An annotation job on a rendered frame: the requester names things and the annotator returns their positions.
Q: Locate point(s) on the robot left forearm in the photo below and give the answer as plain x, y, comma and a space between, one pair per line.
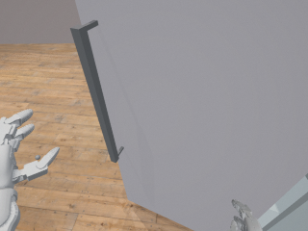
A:
9, 212

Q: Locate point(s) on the handle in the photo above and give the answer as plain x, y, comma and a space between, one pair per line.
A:
82, 42

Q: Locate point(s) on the left robot hand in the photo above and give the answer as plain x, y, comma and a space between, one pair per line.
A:
10, 138

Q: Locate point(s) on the right robot hand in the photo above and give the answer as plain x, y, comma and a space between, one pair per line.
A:
247, 222

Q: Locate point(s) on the fridge door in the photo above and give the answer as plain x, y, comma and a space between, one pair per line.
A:
209, 99

